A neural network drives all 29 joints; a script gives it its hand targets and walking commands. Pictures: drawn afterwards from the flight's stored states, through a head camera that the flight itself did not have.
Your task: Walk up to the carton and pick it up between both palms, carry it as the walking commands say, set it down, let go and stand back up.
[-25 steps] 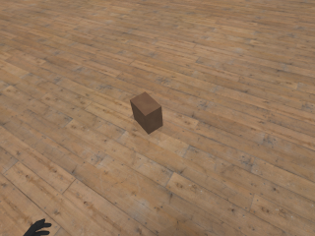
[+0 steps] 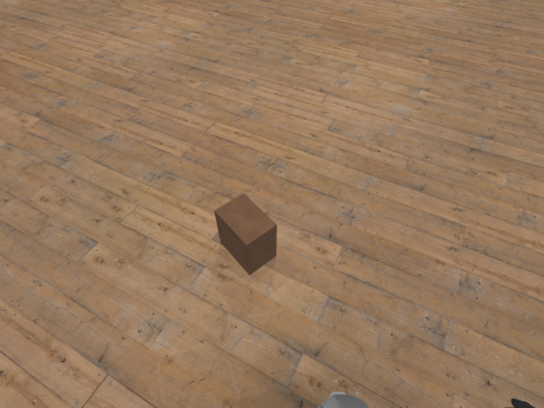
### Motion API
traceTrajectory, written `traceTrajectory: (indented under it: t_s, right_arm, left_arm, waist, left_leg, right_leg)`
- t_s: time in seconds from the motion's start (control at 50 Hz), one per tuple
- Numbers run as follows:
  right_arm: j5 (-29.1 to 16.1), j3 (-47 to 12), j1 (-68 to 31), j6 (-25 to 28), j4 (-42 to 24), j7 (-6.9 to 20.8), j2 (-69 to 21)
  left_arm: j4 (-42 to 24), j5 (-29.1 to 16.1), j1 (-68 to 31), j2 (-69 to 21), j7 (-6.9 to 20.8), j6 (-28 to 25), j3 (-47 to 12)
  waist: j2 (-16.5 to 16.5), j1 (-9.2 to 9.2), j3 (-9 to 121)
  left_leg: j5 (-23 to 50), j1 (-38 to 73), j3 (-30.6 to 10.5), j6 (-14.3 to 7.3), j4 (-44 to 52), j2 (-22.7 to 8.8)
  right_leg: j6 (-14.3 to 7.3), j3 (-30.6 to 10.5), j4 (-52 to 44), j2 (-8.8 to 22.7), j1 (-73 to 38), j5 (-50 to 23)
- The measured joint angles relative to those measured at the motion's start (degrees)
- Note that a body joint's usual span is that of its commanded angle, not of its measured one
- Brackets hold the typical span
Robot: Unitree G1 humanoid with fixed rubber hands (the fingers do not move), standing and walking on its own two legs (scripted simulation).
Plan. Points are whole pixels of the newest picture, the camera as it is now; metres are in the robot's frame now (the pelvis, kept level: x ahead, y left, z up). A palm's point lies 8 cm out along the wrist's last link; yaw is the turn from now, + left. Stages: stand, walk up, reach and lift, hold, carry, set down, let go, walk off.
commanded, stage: walk up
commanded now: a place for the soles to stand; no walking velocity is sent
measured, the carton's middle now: (246, 234) +0.87 +0.08 -0.65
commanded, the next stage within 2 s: none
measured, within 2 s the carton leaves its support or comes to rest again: neither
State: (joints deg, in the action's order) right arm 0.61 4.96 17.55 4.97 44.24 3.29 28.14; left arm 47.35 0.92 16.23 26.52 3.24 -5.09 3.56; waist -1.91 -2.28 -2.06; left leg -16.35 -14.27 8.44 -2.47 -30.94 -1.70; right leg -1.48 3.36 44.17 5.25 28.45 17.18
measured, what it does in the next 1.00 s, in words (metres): walks ahead: right foot, then left foot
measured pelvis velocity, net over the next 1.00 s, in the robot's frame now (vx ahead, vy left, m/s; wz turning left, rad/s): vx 0.34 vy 0.08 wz -0.03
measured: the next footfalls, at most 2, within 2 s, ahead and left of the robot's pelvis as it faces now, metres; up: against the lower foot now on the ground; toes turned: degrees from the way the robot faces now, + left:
right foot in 0.08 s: +0.18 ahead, -0.13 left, +0.00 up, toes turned -5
left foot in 0.38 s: +0.28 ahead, +0.17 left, +0.00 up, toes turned +6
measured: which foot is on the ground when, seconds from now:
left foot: down 0.00-0.10, up 0.12-0.36, down 0.38-0.72, up 0.74-0.96, down 0.98-1.00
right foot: up 0.00-0.06, down 0.08-0.38, up 0.40-0.70, down 0.72-1.00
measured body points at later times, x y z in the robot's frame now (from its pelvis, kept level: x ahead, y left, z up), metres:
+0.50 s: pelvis +0.18 +0.06 -0.01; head +0.19 +0.07 +0.44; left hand +0.26 +0.41 -0.11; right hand +0.29 -0.30 -0.07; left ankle +0.24 +0.17 -0.73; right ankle +0.18 -0.09 -0.68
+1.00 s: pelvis +0.34 +0.08 -0.02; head +0.36 +0.08 +0.43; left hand +0.43 +0.44 -0.10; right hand +0.44 -0.26 -0.10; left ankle +0.43 +0.20 -0.74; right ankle +0.35 -0.07 -0.73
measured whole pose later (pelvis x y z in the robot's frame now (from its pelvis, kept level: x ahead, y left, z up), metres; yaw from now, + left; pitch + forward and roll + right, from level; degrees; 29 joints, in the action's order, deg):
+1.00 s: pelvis +0.34 +0.08 -0.02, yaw -2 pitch -1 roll +0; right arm 0.7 3.2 16.3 5.3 45.6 0.9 27.7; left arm 44.9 0.2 17.1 29.2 1.5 -3.2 4.0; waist 0.0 2.4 -3.4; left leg -13.0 -24.3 3.7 -1.3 -38.3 -2.4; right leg -0.6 2.6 43.0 5.2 20.2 21.2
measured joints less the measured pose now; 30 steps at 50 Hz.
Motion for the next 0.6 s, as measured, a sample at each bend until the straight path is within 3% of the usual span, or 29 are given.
traceTrajectory:
  t_s: [0.1, 0.16, 0.2, 0.3, 0.38, 0.42, 0.48, 0.6]
  right_arm:
    - [0.1, -0.32, 2.63, -0.85, -0.1, 0.21, 0.43]
    - [0.0, -0.95, 1.96, -1.42, 0.54, -0.48, -0.45]
    - [-0.22, -1.33, 0.91, -1.33, 0.84, -0.74, -0.75]
    - [0.07, -1.32, -1.84, -1.16, 1.09, 0.7, -0.95]
    - [0.38, -0.2, -3.03, -0.34, 0.69, 1.36, 0.38]
    - [0.67, 0.47, -3.12, 0.35, 0.17, 0.68, 1.04]
    - [-0.09, 0.49, -2.49, 0.46, -0.07, -0.46, 0.34]
    - [-0.06, 0.01, 0.62, 0.39, -0.29, -0.91, 0.63]
  left_arm:
    - [-0.18, 0.4, -1.83, 0.59, 0.0, -1.0, 0.66]
    - [-1.27, 0.02, -2.04, 1.4, -1.0, -1.63, 1.05]
    - [-1.79, -0.43, -1.35, 1.6, -1.52, -1.51, 1.02]
    - [-2.54, -0.21, 1.38, 3.01, -1.24, -1.12, 1.27]
    - [-2.51, -0.24, 3.81, 4.1, -0.78, -0.23, 1.4]
    - [-1.98, -0.63, 4.06, 3.63, -1.21, 0.56, 1.23]
    - [-1.11, -0.59, 2.88, 2.52, -1.71, 0.97, 0.31]
    - [-0.56, -0.14, 0.66, 0.43, -0.1, 0.68, 0.09]
  waist:
    - [2.46, -0.87, -0.21]
    - [3.94, 0.39, -0.4]
    - [4.84, 1.37, -0.46]
    - [4.21, 3.98, -0.11]
    - [2.64, 4.9, 0.4]
    - [1.76, 4.33, 0.45]
    - [0.05, 3.26, 0.16]
    - [-0.4, 0.57, -0.2]
  left_leg:
    - [-7.28, 1.03, -0.43, 0.62, -7.71, -1.3]
    - [-10.54, -5.84, -6.39, -0.26, -24.36, 0.02]
    - [-9.47, -9.81, -8.25, 0.1, -28.49, -0.02]
    - [-5.37, -13.84, -6.64, 1.24, -16.88, -2.82]
    - [0.44, -10.65, -4.99, 0.98, -6.02, -1.93]
    - [3.31, -10.97, -4.35, 0.99, -8.68, -0.92]
    - [0.99, -8.28, -3.16, 0.62, -8.1, -0.3]
    - [0.05, -1.99, -1.46, 0.27, -2.52, -0.18]
  right_leg:
    - [-0.84, 1.3, -10.15, -2.27, -4.82, -7.1]
    - [-0.18, 1.65, -6.46, -2.7, -5.37, -4.16]
    - [0.03, 1.96, -7.45, -2.61, -7.54, -2.47]
    - [0.54, 1.98, -9.87, -0.94, -11.64, -0.75]
    - [0.06, 0.9, -4.85, 1.29, -12.17, 4.9]
    - [-1.04, -1.81, 5.64, 1.03, -8.66, 9.82]
    - [-0.34, -4.49, 17.0, -0.94, -2.46, 6.73]
    - [0.57, -0.99, 5.53, 0.0, 1.18, 2.45]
